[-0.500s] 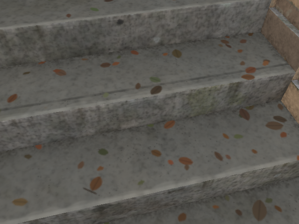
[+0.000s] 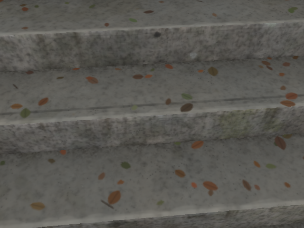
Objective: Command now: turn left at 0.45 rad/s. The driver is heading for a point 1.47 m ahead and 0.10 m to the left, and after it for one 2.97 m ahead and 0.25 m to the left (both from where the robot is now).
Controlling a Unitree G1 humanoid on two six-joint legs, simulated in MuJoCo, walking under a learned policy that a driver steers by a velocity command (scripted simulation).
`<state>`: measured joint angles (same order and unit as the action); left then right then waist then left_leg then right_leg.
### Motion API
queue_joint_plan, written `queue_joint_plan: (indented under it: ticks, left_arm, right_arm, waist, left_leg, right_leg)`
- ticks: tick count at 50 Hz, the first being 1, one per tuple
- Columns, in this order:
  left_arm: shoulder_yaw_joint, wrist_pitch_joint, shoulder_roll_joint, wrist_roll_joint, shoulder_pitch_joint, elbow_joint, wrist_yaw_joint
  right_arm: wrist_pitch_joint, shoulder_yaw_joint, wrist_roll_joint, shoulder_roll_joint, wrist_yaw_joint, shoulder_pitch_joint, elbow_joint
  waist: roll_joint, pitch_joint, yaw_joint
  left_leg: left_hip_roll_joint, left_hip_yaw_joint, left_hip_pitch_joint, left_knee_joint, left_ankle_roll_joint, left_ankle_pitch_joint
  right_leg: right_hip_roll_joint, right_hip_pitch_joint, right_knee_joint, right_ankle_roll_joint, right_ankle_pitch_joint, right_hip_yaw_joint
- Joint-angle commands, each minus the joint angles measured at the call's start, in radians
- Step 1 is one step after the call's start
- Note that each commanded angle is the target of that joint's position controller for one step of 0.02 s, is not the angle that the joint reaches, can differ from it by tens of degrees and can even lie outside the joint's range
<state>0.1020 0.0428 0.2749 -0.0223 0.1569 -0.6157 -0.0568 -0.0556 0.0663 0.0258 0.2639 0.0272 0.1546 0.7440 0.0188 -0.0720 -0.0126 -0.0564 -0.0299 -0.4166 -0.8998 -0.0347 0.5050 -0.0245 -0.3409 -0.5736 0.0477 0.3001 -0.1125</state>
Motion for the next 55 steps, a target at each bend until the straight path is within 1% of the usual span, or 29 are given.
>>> queue_joint_plan:
  ticks: [1, 4, 7, 9, 11, 12, 13, 14, 15, 16, 19, 23, 26, 29, 31, 32, 33, 36, 39, 41, 44, 46, 48, 49, 50, 51, 53, 54, 55]
  left_arm:
    - [0.028, 0.026, 0.123, -0.026, 0.176, -0.002, 0.017]
    - [-0.042, -0.002, 0.004, -0.022, -0.056, 0.0, 0.025]
    - [-0.026, 0.021, 0.089, -0.012, -0.295, 0.103, -0.001]
    - [0.006, 0.01, 0.166, -0.011, -0.21, 0.085, -0.004]
    - [0.04, -0.027, 0.23, -0.054, -0.104, 0.039, 0.041]
    - [0.031, -0.043, 0.183, -0.052, -0.038, -0.005, 0.064]
    - [0.006, -0.04, 0.077, -0.044, 0.081, -0.058, 0.074]
    - [-0.028, -0.028, -0.075, -0.03, 0.176, -0.016, 0.064]
    - [-0.034, 0.016, -0.03, 0.013, 0.096, 0.052, 0.035]
    - [-0.027, 0.029, 0.002, 0.045, -0.083, 0.073, 0.033]
    - [-0.015, 0.023, 0.061, 0.0, -0.124, 0.059, 0.009]
    - [-0.052, -0.001, 0.005, 0.019, 0.007, -0.016, 0.053]
    - [-0.039, -0.016, 0.016, -0.012, 0.142, -0.12, 0.116]
    - [-0.068, -0.021, -0.074, 0.017, -0.006, -0.136, 0.187]
    - [-0.067, 0.013, -0.019, 0.031, 0.023, -0.121, 0.138]
    - [-0.047, 0.04, 0.088, 0.018, -0.08, -0.049, 0.086]
    - [-0.045, 0.062, 0.093, 0.003, -0.149, -0.018, 0.054]
    - [-0.055, 0.063, 0.014, 0.029, -0.041, -0.025, 0.039]
    - [-0.033, 0.026, 0.033, 0.009, 0.157, -0.069, 0.028]
    - [-0.023, 0.016, 0.058, -0.016, 0.071, -0.032, 0.043]
    - [-0.053, -0.011, -0.034, -0.017, -0.025, 0.048, 0.102]
    - [-0.055, -0.003, -0.067, 0.016, 0.058, -0.016, 0.164]
    - [-0.044, 0.02, -0.057, 0.042, 0.162, -0.074, 0.165]
    - [-0.019, 0.03, 0.007, 0.027, 0.201, -0.069, 0.132]
    - [0.028, 0.042, 0.178, -0.003, 0.276, -0.058, 0.09]
    - [0.055, 0.059, 0.301, -0.02, 0.336, -0.016, 0.073]
    - [0.029, 0.076, 0.215, -0.05, 0.301, -0.08, 0.116]
    - [-0.004, 0.07, 0.146, -0.027, 0.204, -0.049, 0.129]
    - [-0.034, 0.06, 0.085, -0.002, 0.113, -0.039, 0.132]
  right_arm:
    - [0.001, 0.019, -0.002, 0.05, -0.01, -0.022, -0.068]
    - [-0.009, 0.005, 0.001, 0.011, 0.004, -0.09, -0.134]
    - [0.0, -0.001, -0.002, 0.022, 0.056, -0.011, -0.122]
    - [0.003, -0.017, -0.021, -0.006, 0.087, 0.016, -0.098]
    - [0.008, -0.028, -0.033, -0.033, 0.085, 0.159, -0.056]
    - [0.003, -0.01, -0.023, -0.001, 0.06, 0.188, -0.052]
    - [-0.017, 0.026, -0.008, 0.071, 0.018, 0.192, -0.068]
    - [-0.037, 0.089, 0.003, 0.267, -0.033, 0.243, -0.1]
    - [-0.055, 0.11, 0.02, 0.33, -0.018, 0.235, -0.122]
    - [-0.068, 0.103, 0.054, 0.274, 0.01, 0.272, -0.08]
    - [-0.041, -0.006, -0.008, 0.051, 0.055, 0.024, -0.069]
    - [-0.021, -0.081, 0.0, -0.034, 0.031, -0.054, -0.1]
    - [-0.051, -0.126, -0.046, -0.052, 0.058, -0.188, -0.156]
    - [-0.027, -0.084, -0.088, 0.07, 0.087, 0.049, -0.01]
    - [-0.002, -0.053, -0.087, 0.102, 0.11, 0.096, 0.04]
    - [0.004, -0.016, -0.045, 0.143, 0.072, 0.2, -0.007]
    - [0.002, -0.012, -0.014, 0.13, 0.03, 0.207, -0.019]
    - [0.014, -0.001, -0.006, 0.094, -0.014, 0.004, -0.105]
    - [0.01, 0.027, 0.003, 0.111, -0.031, -0.051, -0.11]
    - [-0.028, 0.037, 0.004, 0.105, -0.063, -0.045, -0.114]
    - [-0.039, 0.025, 0.009, 0.071, -0.095, -0.212, -0.121]
    - [-0.002, 0.043, -0.012, 0.145, -0.103, -0.306, -0.166]
    - [0.059, 0.069, 0.061, 0.227, -0.052, -0.148, -0.111]
    - [0.069, 0.048, 0.076, 0.147, -0.023, -0.049, -0.065]
    - [0.064, 0.017, 0.065, 0.006, -0.009, 0.084, -0.06]
    - [0.036, -0.005, 0.0, -0.012, -0.018, 0.089, -0.148]
    - [0.013, 0.01, -0.039, 0.058, -0.038, -0.162, -0.176]
    - [0.004, 0.041, -0.022, 0.144, -0.06, -0.153, -0.169]
    - [0.0, 0.032, 0.004, 0.122, -0.068, -0.143, -0.167]
  waist:
    - [-0.228, -0.047, -0.043]
    - [-0.093, -0.077, 0.045]
    - [-0.068, -0.113, 0.116]
    - [-0.102, -0.084, 0.062]
    - [-0.105, -0.028, 0.041]
    - [-0.078, -0.036, 0.019]
    - [-0.01, -0.075, -0.005]
    - [0.225, -0.17, -0.062]
    - [0.201, -0.167, 0.015]
    - [0.189, -0.131, 0.104]
    - [0.078, 0.028, -0.012]
    - [0.005, -0.082, -0.043]
    - [-0.016, -0.078, -0.121]
    - [0.03, 0.038, -0.017]
    - [0.07, -0.045, 0.011]
    - [-0.01, -0.141, 0.146]
    - [-0.033, -0.186, 0.168]
    - [0.013, -0.046, 0.061]
    - [0.145, 0.007, 0.003]
    - [0.167, -0.014, 0.04]
    - [0.007, -0.033, -0.045]
    - [0.033, -0.028, -0.058]
    - [0.09, -0.008, 0.003]
    - [0.016, -0.051, 0.002]
    - [-0.16, -0.107, 0.048]
    - [-0.298, -0.199, -0.009]
    - [-0.191, -0.038, -0.078]
    - [-0.161, -0.025, -0.035]
    - [-0.158, -0.01, 0.021]
  left_leg:
    - [0.051, -0.065, -0.417, -0.918, -0.016, 0.137]
    - [0.046, -0.05, -0.356, -0.865, 0.047, 0.015]
    - [0.005, 0.046, -0.079, -0.356, -0.051, -0.007]
    - [0.012, 0.094, 0.013, 0.096, -0.074, -0.011]
    - [0.009, 0.074, 0.143, 0.356, -0.032, -0.361]
    - [0.047, 0.09, 0.181, 0.473, 0.008, -0.415]
    - [0.064, 0.053, 0.27, 0.516, 0.089, -0.523]
    - [-0.193, -0.315, 0.427, 0.488, 0.399, -1.213]
    - [-0.339, -0.54, 0.545, 0.489, 0.563, -1.248]
    - [-0.319, -0.498, 0.494, 0.506, 0.494, -0.957]
    - [-0.203, -0.282, 0.091, 0.521, 0.335, -0.681]
    - [-0.161, -0.192, 0.118, 0.498, 0.313, -0.718]
    - [-0.064, -0.031, -0.016, 0.455, 0.198, -0.761]
    - [-0.084, -0.09, 0.073, 0.444, 0.143, -0.549]
    - [-0.16, -0.194, 0.273, 0.392, 0.157, -0.67]
    - [-0.114, -0.14, 0.443, 0.336, 0.173, -0.778]
    - [-0.083, -0.088, 0.476, 0.291, 0.188, -0.825]
    - [-0.201, -0.185, 0.297, 0.441, 0.319, -0.514]
    - [-0.41, -0.341, 0.171, 0.559, 0.444, -0.514]
    - [-0.439, -0.324, 0.182, 0.616, 0.454, -0.647]
    - [-0.239, 0.03, 0.226, 0.599, 0.256, -0.722]
    - [-0.124, 0.161, 0.277, 0.493, 0.181, -0.743]
    - [-0.198, 0.117, 0.17, 0.433, 0.182, -0.534]
    - [-0.193, 0.143, 0.143, 0.315, 0.136, -0.412]
    - [-0.084, 0.208, -0.018, 0.075, 0.029, -0.077]
    - [0.079, 0.117, -0.225, -0.167, -0.058, 0.241]
    - [0.092, -0.044, -0.477, -0.823, -0.05, 0.135]
    - [0.08, -0.044, -0.497, -0.991, -0.024, 0.066]
    - [0.077, -0.053, -0.473, -1.017, 0.012, -0.008]
  right_leg:
    - [-0.436, 0.244, 0.286, 0.355, -0.519, 0.441]
    - [-0.301, 0.103, 0.308, 0.181, -0.419, 0.145]
    - [-0.192, 0.083, 0.279, 0.09, -0.606, -0.051]
    - [-0.213, 0.151, 0.228, 0.126, -0.572, -0.039]
    - [-0.367, 0.118, 0.205, 0.164, -0.415, 0.078]
    - [-0.384, 0.134, 0.142, 0.137, -0.217, 0.098]
    - [-0.315, 0.1, -0.007, 0.053, -0.045, 0.056]
    - [-0.102, -0.102, -0.346, -0.103, 0.273, -0.081]
    - [0.056, -0.38, -0.616, -0.193, 0.428, 0.056]
    - [0.053, -0.52, -0.933, -0.174, 0.38, 0.163]
    - [0.018, -0.555, -1.279, -0.042, 0.157, 0.203]
    - [0.004, -0.514, -1.26, -0.119, 0.017, 0.186]
    - [-0.075, -0.186, -0.799, -0.213, -0.161, 0.124]
    - [-0.061, 0.01, -0.077, -0.227, -0.07, 0.007]
    - [-0.082, 0.005, 0.069, -0.145, -0.268, 0.094]
    - [-0.065, -0.091, -0.062, -0.039, -0.512, 0.12]
    - [-0.07, -0.13, -0.104, 0.019, -0.525, 0.119]
    - [-0.06, -0.19, -0.127, 0.012, -0.194, 0.161]
    - [-0.036, -0.173, -0.471, -0.052, 0.141, 0.171]
    - [-0.015, -0.29, -0.945, -0.068, 0.343, 0.198]
    - [-0.05, -0.231, -0.654, -0.066, 0.32, 0.134]
    - [-0.008, -0.035, -0.041, -0.09, 0.103, 0.008]
    - [0.099, 0.223, 0.173, -0.075, -0.268, -0.009]
    - [0.088, 0.3, 0.228, -0.027, -0.333, 0.048]
    - [-0.091, 0.426, 0.112, 0.165, -0.988, 0.268]
    - [-0.424, 0.55, 0.169, 0.455, -1.171, 0.738]
    - [-0.332, 0.356, 0.155, 0.346, -0.793, 0.551]
    - [-0.296, 0.258, 0.148, 0.299, -0.741, 0.495]
    - [-0.253, 0.146, 0.158, 0.261, -0.702, 0.44]
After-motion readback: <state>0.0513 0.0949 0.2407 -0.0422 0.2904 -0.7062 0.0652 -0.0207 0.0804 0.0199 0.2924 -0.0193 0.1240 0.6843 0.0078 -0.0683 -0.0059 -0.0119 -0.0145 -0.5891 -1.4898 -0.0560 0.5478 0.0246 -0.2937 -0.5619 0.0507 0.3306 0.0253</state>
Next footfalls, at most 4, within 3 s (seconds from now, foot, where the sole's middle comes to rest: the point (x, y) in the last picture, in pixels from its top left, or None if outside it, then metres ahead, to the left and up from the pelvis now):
0.26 left None -0.02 0.14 -0.77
0.62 right None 0.02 -0.07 -0.77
0.98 right None -0.01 -0.14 -0.77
1.36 left None -0.01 0.08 -0.77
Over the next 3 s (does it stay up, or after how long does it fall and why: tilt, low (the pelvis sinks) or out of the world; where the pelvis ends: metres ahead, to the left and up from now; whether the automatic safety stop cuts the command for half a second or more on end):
stays up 0.48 0.08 0.32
